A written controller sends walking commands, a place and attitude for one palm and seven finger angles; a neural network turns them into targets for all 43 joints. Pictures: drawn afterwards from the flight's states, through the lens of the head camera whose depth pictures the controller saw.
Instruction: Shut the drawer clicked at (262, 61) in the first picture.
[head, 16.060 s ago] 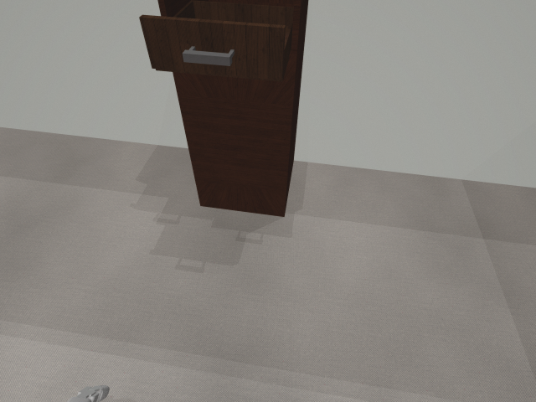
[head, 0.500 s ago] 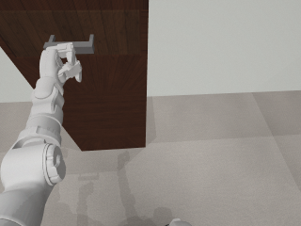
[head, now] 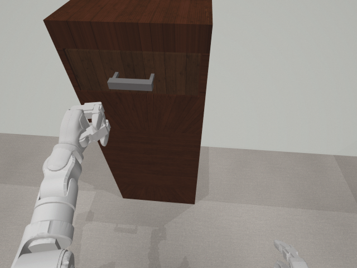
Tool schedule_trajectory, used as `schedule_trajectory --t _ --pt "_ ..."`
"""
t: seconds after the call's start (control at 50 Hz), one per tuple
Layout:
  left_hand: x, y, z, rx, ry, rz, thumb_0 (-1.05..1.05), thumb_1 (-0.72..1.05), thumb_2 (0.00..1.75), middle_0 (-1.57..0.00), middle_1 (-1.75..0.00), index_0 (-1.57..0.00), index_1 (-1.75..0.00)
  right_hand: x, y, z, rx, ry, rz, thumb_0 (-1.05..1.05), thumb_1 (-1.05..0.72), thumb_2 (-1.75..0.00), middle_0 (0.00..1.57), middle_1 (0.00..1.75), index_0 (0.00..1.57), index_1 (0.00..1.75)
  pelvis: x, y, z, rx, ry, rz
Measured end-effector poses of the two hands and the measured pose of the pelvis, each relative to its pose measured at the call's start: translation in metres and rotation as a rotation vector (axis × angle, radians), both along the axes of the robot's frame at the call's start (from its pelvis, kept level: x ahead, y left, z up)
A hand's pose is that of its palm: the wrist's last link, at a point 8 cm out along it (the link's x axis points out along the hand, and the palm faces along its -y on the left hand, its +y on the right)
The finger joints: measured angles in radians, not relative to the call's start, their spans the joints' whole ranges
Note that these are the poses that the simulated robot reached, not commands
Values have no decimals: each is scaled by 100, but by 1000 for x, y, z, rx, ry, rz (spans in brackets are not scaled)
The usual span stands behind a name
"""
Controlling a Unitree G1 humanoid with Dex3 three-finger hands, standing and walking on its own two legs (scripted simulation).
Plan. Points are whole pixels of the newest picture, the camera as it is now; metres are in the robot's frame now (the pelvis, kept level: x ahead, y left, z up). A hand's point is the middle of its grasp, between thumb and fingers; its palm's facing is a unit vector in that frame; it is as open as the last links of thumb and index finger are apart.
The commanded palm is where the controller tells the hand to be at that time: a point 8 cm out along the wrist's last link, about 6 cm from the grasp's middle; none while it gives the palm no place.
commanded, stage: draw the hand back to the body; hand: left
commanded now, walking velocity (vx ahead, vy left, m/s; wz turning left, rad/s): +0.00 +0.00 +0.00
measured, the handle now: (132, 80) +0.59 +0.16 +0.11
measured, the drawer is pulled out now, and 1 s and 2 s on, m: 0.00 0.00 0.00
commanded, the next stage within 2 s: step back with the hand held close in 0.96 s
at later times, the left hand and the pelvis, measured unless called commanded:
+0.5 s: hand (51, 176) +0.23 +0.22 +0.17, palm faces +0.34 -0.90 -0.28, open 3.3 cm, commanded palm +0.18 +0.27 +0.17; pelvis -0.02 +0.01 +0.01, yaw +0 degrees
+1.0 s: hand (4, 229) +0.15 +0.25 +0.17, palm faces +0.47 -0.81 -0.36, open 3.3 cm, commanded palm +0.10 +0.29 +0.18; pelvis -0.03 +0.01 +0.01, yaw +1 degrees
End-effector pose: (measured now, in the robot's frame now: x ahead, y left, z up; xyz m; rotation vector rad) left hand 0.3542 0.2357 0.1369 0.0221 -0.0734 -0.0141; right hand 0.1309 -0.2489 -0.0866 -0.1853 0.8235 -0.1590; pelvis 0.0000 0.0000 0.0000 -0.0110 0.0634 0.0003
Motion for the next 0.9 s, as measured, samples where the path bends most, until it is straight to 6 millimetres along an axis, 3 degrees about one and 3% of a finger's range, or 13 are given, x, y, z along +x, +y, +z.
schedule_trajectory --t 0.1,0.2,0.32,0.5,0.6,0.7,0.82,0.9 --pt "-30 8 13 5 -16 -8 2 90 90 -141 -160 -140 -160 23 10 15 8 -116 43 1 -91 -90 20 30 20 30 -7 1 2 4 -41 8" --pt "-68 8 19 142 -50 118 2 90 90 -141 -160 -140 -160 33 22 25 18 -174 73 1 -91 -90 20 30 20 30 -14 2 7 8 -82 -1" --pt "-111 17 10 195 -39 243 2 90 90 -141 -160 -140 -160 28 32 24 18 -143 100 1 -91 -90 20 30 20 30 -19 3 11 9 -116 0" --pt "-159 31 43 289 -148 337 2 90 90 -141 -160 -141 -160 16 40 15 33 -116 116 1 -91 -90 20 30 20 30 -20 7 13 7 -156 3" --pt "-181 32 42 318 -135 340 2 90 90 -141 -160 -141 -160 14 40 15 42 -119 104 1 -91 -90 20 30 21 30 -20 7 13 7 -163 -2" --pt "-211 41 39 357 -97 378 2 89 89 -141 -160 -141 -160 15 36 19 28 -136 99 1 -91 -90 20 30 21 30 -20 6 13 3 -167 -4" --pt "-247 50 52 421 -114 449 2 89 89 -141 -160 -141 -160 23 35 26 9 -183 115 1 -91 -90 20 30 20 30 -19 6 12 -2 -173 3" --pt "-257 52 55 424 -126 485 2 89 89 -141 -160 -141 -160 30 38 28 4 -205 138 1 -91 -90 20 30 20 30 -22 7 12 -2 -180 14"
